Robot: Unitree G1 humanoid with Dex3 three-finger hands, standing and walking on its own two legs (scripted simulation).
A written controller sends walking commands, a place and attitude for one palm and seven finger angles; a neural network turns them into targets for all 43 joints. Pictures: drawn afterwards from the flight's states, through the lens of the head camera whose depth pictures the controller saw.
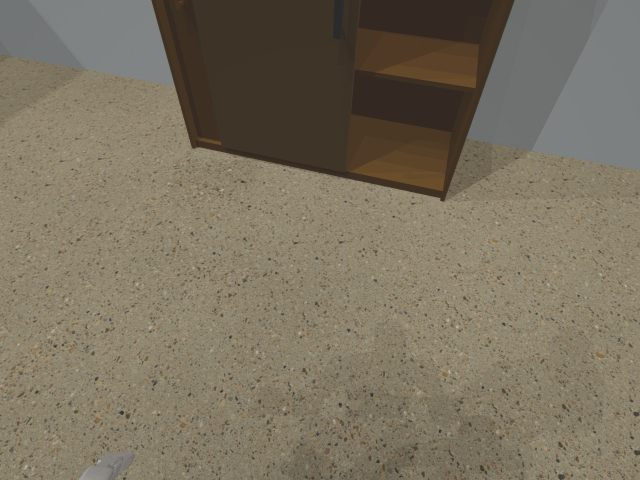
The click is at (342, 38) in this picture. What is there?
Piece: wardrobe's sliding door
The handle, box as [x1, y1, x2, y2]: [333, 0, 343, 38]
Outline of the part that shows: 334,0 333,38 340,38 342,30 343,0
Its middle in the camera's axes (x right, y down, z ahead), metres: +0.07 -0.85 +1.27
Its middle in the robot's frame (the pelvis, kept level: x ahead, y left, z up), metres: +1.54 +0.00 +0.09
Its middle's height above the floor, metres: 0.86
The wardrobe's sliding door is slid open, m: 0.47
